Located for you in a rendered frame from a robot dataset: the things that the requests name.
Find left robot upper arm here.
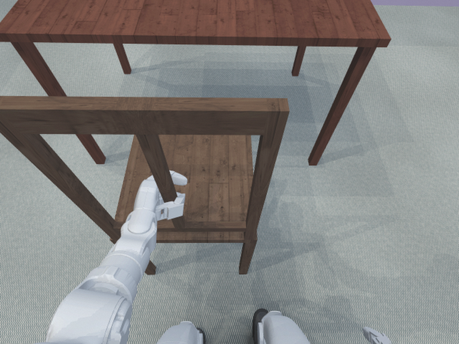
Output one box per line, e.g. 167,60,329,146
34,289,133,344

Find right robot hand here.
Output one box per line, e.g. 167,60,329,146
363,327,392,344

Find right robot shin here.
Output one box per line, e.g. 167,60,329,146
262,311,282,320

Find right robot foot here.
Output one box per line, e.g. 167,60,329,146
252,308,268,344

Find table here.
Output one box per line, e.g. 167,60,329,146
0,0,391,166

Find chair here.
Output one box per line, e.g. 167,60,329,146
0,96,290,275

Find left robot hand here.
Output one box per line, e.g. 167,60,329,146
133,171,187,221

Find robot left forearm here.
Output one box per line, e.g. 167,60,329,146
45,209,157,342

